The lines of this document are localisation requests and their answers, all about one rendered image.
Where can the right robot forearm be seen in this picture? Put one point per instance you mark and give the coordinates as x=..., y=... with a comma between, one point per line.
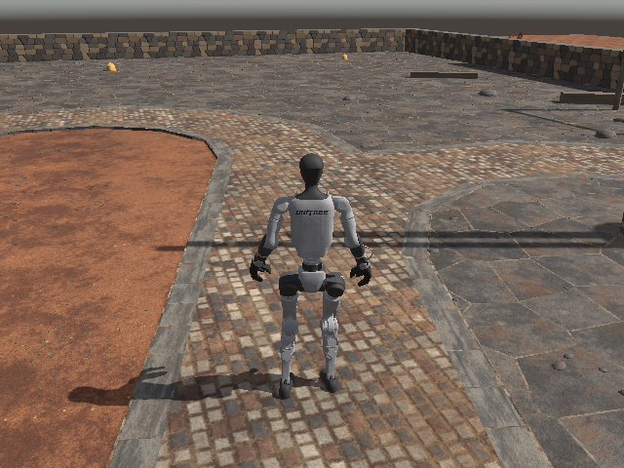
x=360, y=255

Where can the left robot forearm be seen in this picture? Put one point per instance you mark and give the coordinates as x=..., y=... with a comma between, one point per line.
x=261, y=254

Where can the right robot shin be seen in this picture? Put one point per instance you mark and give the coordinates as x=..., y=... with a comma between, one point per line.
x=330, y=346

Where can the robot left hand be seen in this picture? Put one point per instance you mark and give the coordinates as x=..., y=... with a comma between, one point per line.
x=254, y=269

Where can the robot right hand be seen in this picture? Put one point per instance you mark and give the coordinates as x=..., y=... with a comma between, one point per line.
x=359, y=272

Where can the left robot upper arm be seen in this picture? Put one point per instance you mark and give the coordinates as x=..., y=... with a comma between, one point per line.
x=281, y=206

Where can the right robot foot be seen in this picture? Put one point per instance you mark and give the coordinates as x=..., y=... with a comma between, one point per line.
x=331, y=384

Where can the right robot upper arm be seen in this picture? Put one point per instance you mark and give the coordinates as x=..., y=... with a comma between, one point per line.
x=342, y=205

